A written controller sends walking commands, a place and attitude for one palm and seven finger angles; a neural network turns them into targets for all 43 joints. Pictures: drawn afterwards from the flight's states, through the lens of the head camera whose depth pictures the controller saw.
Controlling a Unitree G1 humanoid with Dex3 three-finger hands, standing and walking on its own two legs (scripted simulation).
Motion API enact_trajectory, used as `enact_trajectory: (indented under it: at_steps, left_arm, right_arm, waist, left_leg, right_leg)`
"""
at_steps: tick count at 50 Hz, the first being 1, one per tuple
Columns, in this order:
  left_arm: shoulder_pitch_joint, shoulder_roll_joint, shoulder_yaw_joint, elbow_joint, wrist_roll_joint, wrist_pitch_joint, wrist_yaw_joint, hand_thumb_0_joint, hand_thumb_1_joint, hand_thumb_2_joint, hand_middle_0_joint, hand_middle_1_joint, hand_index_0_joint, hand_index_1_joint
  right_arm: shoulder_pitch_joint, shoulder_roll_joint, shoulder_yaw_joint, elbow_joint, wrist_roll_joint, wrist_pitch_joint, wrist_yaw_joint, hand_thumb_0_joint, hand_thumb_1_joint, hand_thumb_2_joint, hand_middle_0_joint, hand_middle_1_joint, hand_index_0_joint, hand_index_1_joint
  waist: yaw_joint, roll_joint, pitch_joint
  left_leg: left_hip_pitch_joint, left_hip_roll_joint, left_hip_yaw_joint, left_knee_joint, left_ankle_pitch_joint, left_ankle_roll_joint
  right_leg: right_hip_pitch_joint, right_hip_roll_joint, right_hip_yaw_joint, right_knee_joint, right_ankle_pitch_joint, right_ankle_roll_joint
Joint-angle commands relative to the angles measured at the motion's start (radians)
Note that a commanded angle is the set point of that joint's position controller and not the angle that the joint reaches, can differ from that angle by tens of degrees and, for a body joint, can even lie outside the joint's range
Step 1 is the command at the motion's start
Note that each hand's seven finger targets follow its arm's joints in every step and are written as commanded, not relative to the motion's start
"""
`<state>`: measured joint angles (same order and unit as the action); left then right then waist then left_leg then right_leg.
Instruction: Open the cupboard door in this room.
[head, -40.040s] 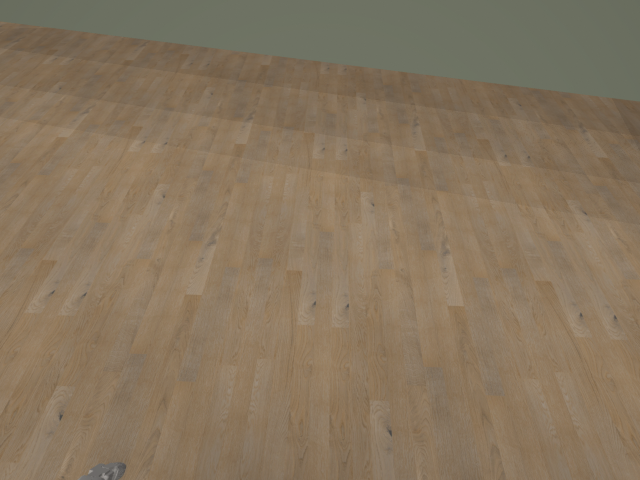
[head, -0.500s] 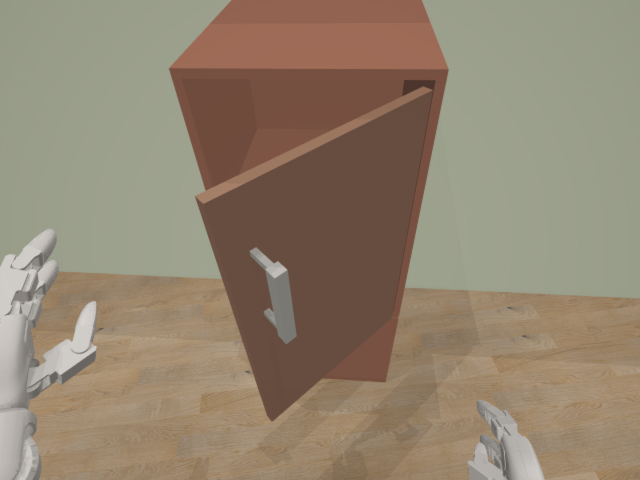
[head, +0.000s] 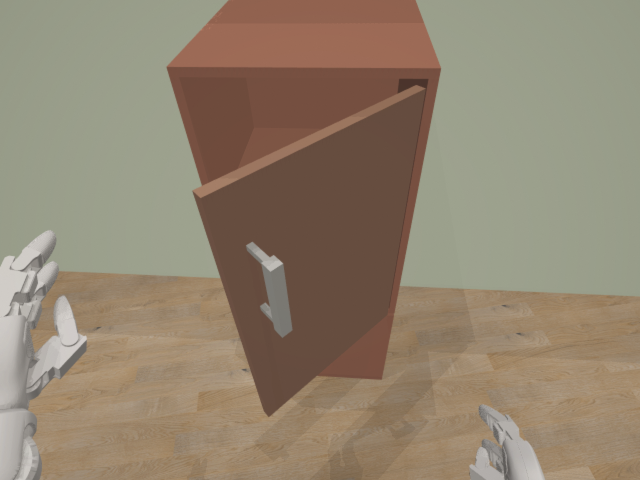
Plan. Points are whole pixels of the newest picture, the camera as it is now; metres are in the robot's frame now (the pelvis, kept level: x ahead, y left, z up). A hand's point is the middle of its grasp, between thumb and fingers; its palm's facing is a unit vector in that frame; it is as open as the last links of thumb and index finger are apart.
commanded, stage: step back with the hand held close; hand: left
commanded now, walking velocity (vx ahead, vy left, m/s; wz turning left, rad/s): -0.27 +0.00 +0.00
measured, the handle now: (269, 291) +0.34 +0.12 +0.06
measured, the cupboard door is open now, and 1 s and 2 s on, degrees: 46 46 46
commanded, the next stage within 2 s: stop stepping back and stand still in 1.22 s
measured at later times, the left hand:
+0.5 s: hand (34, 386) +0.15 +0.29 +0.14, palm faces +0.38 -0.77 -0.51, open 7.5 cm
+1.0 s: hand out of the picture +0.09 +0.29 +0.17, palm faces +0.46 -0.75 -0.47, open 7.5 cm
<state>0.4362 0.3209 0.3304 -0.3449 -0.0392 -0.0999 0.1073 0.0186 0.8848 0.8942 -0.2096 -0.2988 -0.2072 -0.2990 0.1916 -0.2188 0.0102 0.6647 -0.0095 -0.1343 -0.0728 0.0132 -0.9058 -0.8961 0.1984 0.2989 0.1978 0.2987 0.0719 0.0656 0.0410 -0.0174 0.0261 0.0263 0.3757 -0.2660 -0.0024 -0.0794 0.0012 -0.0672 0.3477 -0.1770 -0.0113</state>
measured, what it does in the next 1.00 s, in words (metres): walks backwards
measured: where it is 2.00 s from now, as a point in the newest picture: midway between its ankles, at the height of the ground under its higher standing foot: outside the picture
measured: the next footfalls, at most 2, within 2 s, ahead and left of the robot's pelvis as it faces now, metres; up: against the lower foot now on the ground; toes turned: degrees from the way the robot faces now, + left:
right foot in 1.06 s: -0.18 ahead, -0.10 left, +0.00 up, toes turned -1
left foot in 1.28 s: -0.13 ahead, +0.08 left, +0.00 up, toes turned -1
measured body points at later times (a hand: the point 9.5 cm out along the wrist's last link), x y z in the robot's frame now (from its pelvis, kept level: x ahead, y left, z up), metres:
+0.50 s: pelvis -0.06 +0.03 -0.01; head -0.04 +0.03 +0.44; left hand +0.12 +0.32 +0.17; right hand +0.11 -0.22 -0.09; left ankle -0.03 +0.12 -0.75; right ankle +0.02 -0.11 -0.75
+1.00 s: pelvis -0.12 +0.02 -0.01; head -0.09 +0.04 +0.44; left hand +0.06 +0.33 +0.19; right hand +0.04 -0.21 -0.09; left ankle -0.03 +0.12 -0.75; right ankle -0.18 -0.10 -0.71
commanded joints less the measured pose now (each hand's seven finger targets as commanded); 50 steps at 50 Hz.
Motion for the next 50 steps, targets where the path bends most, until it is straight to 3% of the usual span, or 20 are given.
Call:
enact_trajectory:
  at_steps: [1, 3, 8, 12, 13, 17, 21, 25, 28, 31, 33, 36, 37, 39, 41, 42, 44, 47, 48, 50]
  left_arm:
    - [-0.081, 0.24, 0.192, -0.212, -0.003, -0.109, 0.021, 0.0, 0.9, 0.9, -0.2, -0.3, -0.2, -0.3]
    - [-0.022, 0.209, 0.162, -0.228, 0.001, -0.114, 0.013, 0.0, 0.9, 0.9, -0.2, -0.3, -0.2, -0.3]
    - [0.074, 0.236, 0.19, -0.267, -0.003, -0.12, 0.024, 0.0, 0.9, 0.9, -0.2, -0.3, -0.2, -0.3]
    - [0.104, 0.256, 0.211, -0.31, -0.005, -0.116, 0.033, 0.0, 0.9, 0.9, -0.2, -0.3, -0.2, -0.3]
    - [0.108, 0.269, 0.223, -0.317, -0.004, -0.116, 0.036, 0.0, 0.9, 0.9, -0.2, -0.3, -0.2, -0.3]
    - [0.12, 0.26, 0.219, -0.331, -0.001, -0.12, 0.047, 0.0, 0.9, 0.9, -0.2, -0.3, -0.2, -0.3]
    - [0.105, 0.257, 0.223, -0.37, 0.013, -0.137, 0.056, 0.0, 0.9, 0.9, -0.2, -0.3, -0.2, -0.3]
    - [0.08, 0.246, 0.237, -0.379, 0.038, -0.154, 0.066, 0.0, 0.9, 0.9, -0.2, -0.3, -0.2, -0.3]
    - [0.044, 0.243, 0.244, -0.392, 0.051, -0.164, 0.07, 0.0, 0.9, 0.9, -0.2, -0.3, -0.2, -0.3]
    - [0.028, 0.24, 0.237, -0.377, 0.046, -0.175, 0.068, 0.0, 0.9, 0.9, -0.2, -0.3, -0.2, -0.3]
    - [0.005, 0.255, 0.236, -0.395, 0.038, -0.179, 0.068, 0.0, 0.9, 0.9, -0.2, -0.3, -0.2, -0.3]
    - [0.023, 0.261, 0.229, -0.39, 0.021, -0.182, 0.079, 0.0, 0.9, 0.9, -0.2, -0.3, -0.2, -0.3]
    - [0.032, 0.268, 0.236, -0.399, 0.019, -0.183, 0.082, 0.0, 0.9, 0.9, -0.2, -0.3, -0.2, -0.3]
    - [0.05, 0.274, 0.252, -0.419, 0.017, -0.191, 0.086, 0.0, 0.9, 0.9, -0.2, -0.3, -0.2, -0.3]
    - [0.049, 0.262, 0.279, -0.446, 0.036, -0.2, 0.087, 0.0, 0.9, 0.9, -0.2, -0.3, -0.2, -0.3]
    - [0.046, 0.268, 0.279, -0.443, 0.041, -0.198, 0.09, 0.0, 0.9, 0.9, -0.2, -0.3, -0.2, -0.3]
    - [0.053, 0.256, 0.26, -0.415, 0.033, -0.194, 0.089, 0.0, 0.9, 0.9, -0.2, -0.3, -0.2, -0.3]
    - [0.125, 0.217, 0.205, -0.397, 0.003, -0.179, 0.08, 0.0, 0.9, 0.9, -0.2, -0.3, -0.2, -0.3]
    - [0.113, 0.209, 0.187, -0.402, 0.001, -0.173, 0.076, 0.0, 0.9, 0.9, -0.2, -0.3, -0.2, -0.3]
    - [0.079, 0.232, 0.178, -0.403, -0.007, -0.161, 0.064, 0.0, 0.9, 0.9, -0.2, -0.3, -0.2, -0.3]
  right_arm:
    - [-0.12, -0.105, -0.028, -0.188, 0.006, -0.019, -0.01, 0.0, -0.9, -0.9, 0.2, 0.3, 0.2, 0.3]
    - [-0.133, -0.114, -0.036, -0.204, 0.003, 0.005, -0.007, 0.0, -0.9, -0.9, 0.2, 0.3, 0.2, 0.3]
    - [-0.122, -0.124, -0.051, -0.227, 0.008, 0.041, -0.013, 0.0, -0.9, -0.9, 0.2, 0.3, 0.2, 0.3]
    - [-0.118, -0.123, -0.063, -0.255, 0.016, 0.064, -0.015, 0.0, -0.9, -0.9, 0.2, 0.3, 0.2, 0.3]
    - [-0.126, -0.122, -0.065, -0.255, 0.016, 0.067, -0.017, 0.0, -0.9, -0.9, 0.2, 0.3, 0.2, 0.3]
    - [-0.116, -0.122, -0.067, -0.268, 0.02, 0.07, -0.019, 0.0, -0.9, -0.9, 0.2, 0.3, 0.2, 0.3]
    - [-0.105, -0.134, -0.066, -0.276, 0.017, 0.054, -0.019, 0.0, -0.9, -0.9, 0.2, 0.3, 0.2, 0.3]
    - [-0.091, -0.139, -0.068, -0.287, 0.008, 0.031, -0.024, 0.0, -0.9, -0.9, 0.2, 0.3, 0.2, 0.3]
    - [-0.078, -0.141, -0.072, -0.285, 0.002, 0.014, -0.025, 0.0, -0.9, -0.9, 0.2, 0.3, 0.2, 0.3]
    - [-0.05, -0.133, -0.071, -0.275, 0.008, 0.0, -0.017, 0.0, -0.9, -0.9, 0.2, 0.3, 0.2, 0.3]
    - [-0.05, -0.13, -0.072, -0.263, 0.006, 0.0, -0.014, 0.0, -0.9, -0.9, 0.2, 0.3, 0.2, 0.3]
    - [-0.043, -0.111, -0.055, -0.23, 0.006, 0.004, -0.009, 0.0, -0.9, -0.9, 0.2, 0.3, 0.2, 0.3]
    - [-0.05, -0.113, -0.055, -0.229, 0.006, 0.007, -0.011, 0.0, -0.9, -0.9, 0.2, 0.3, 0.2, 0.3]
    - [-0.063, -0.126, -0.053, -0.241, 0.002, 0.007, -0.023, 0.0, -0.9, -0.9, 0.2, 0.3, 0.2, 0.3]
    - [-0.074, -0.144, -0.063, -0.255, -0.007, -0.01, -0.03, 0.0, -0.9, -0.9, 0.2, 0.3, 0.2, 0.3]
    - [-0.063, -0.122, -0.071, -0.249, -0.02, -0.02, -0.031, 0.0, -0.9, -0.9, 0.2, 0.3, 0.2, 0.3]
    - [-0.075, -0.11, -0.076, -0.23, -0.017, -0.041, -0.019, 0.0, -0.9, -0.9, 0.2, 0.3, 0.2, 0.3]
    - [-0.057, -0.106, -0.069, -0.179, -0.01, -0.066, 0.005, 0.0, -0.9, -0.9, 0.2, 0.3, 0.2, 0.3]
    - [-0.07, -0.108, -0.064, -0.175, -0.015, -0.071, 0.006, 0.0, -0.9, -0.9, 0.2, 0.3, 0.2, 0.3]
    - [-0.082, -0.124, -0.059, -0.151, -0.019, -0.067, 0.013, 0.0, -0.9, -0.9, 0.2, 0.3, 0.2, 0.3]
  waist:
    - [-0.049, -0.074, 0.0]
    - [-0.051, -0.049, -0.033]
    - [-0.054, -0.027, -0.184]
    - [-0.057, -0.068, -0.215]
    - [-0.057, -0.044, -0.214]
    - [-0.059, -0.045, -0.177]
    - [-0.059, 0.016, -0.137]
    - [-0.059, 0.067, -0.093]
    - [-0.066, 0.057, -0.09]
    - [-0.077, -0.043, -0.083]
    - [-0.082, -0.102, -0.071]
    - [-0.086, -0.152, -0.097]
    - [-0.084, -0.119, -0.099]
    - [-0.083, 0.002, -0.079]
    - [-0.073, 0.23, -0.098]
    - [-0.077, 0.201, -0.109]
    - [-0.074, 0.112, -0.102]
    - [-0.073, 0.13, -0.168]
    - [-0.072, 0.173, -0.169]
    - [-0.064, 0.146, -0.195]
  left_leg:
    - [-0.159, 0.0, -0.032, -0.003, 0.125, 0.035]
    - [-0.158, -0.003, -0.025, 0.01, 0.15, 0.033]
    - [-0.165, 0.022, -0.031, 0.02, 0.3, 0.024]
    - [-0.205, 0.035, -0.031, 0.04, 0.332, 0.02]
    - [-0.211, 0.035, -0.033, 0.04, 0.326, 0.021]
    - [-0.296, 0.048, -0.048, 0.025, 0.209, 0.031]
    - [-0.437, 0.073, -0.087, -0.024, -0.011, 0.057]
    - [-0.672, 0.13, -0.139, -0.107, -0.262, 0.098]
    - [-0.726, 0.125, -0.145, -0.071, -0.335, 0.105]
    - [-0.661, 0.064, -0.1, 0.057, -0.348, 0.082]
    - [-0.532, 0.011, -0.074, 0.177, -0.318, 0.052]
    - [-0.316, -0.021, -0.047, 0.294, -0.199, 0.021]
    - [-0.305, -0.013, -0.055, 0.259, -0.208, 0.024]
    - [-0.42, 0.06, -0.157, 0.071, -0.307, 0.049]
    - [-0.751, 0.258, -0.389, -0.246, -0.518, 0.136]
    - [-0.727, 0.296, -0.414, -0.274, -0.428, 0.16]
    - [-0.548, 0.272, -0.345, -0.16, -0.169, 0.174]
    - [-0.216, 0.221, -0.265, -0.099, 0.173, 0.14]
    - [-0.18, 0.223, -0.244, -0.083, 0.273, 0.136]
    - [-0.131, 0.213, -0.226, -0.068, 0.386, 0.112]
  right_leg:
    - [-0.076, -0.071, 0.117, -0.104, 0.129, -0.003]
    - [-0.083, -0.079, 0.11, -0.095, 0.156, -0.005]
    - [-0.005, -0.082, 0.081, 0.01, 0.332, 0.002]
    - [0.002, -0.082, 0.084, 0.062, 0.394, 0.007]
    - [-0.006, -0.086, 0.09, 0.068, 0.393, 0.004]
    - [-0.031, -0.078, 0.097, 0.091, 0.275, 0.009]
    - [-0.02, -0.061, 0.101, 0.145, 0.125, 0.014]
    - [0.092, -0.024, 0.08, 0.304, 0.099, 0.027]
    - [0.098, -0.025, 0.099, 0.333, 0.107, 0.023]
    - [-0.029, -0.083, 0.186, 0.216, 0.009, -0.002]
    - [-0.204, -0.139, 0.258, 0.066, -0.169, -0.037]
    - [-0.406, -0.196, 0.23, -0.024, -0.284, -0.063]
    - [-0.416, -0.18, 0.205, -0.007, -0.294, -0.052]
    - [-0.34, -0.099, 0.136, 0.114, -0.298, -0.012]
    - [-0.018, 0.058, 0.045, 0.531, -0.147, 0.042]
    - [-0.035, 0.077, 0.07, 0.674, -0.191, 0.037]
    - [-0.19, 0.062, 0.107, 0.684, -0.288, 0.022]
    - [-0.288, 0.046, 0.06, 0.429, -0.316, 0.018]
    - [-0.269, 0.039, 0.058, 0.345, -0.295, 0.017]
    - [-0.208, 0.042, 0.054, 0.174, -0.204, 0.011]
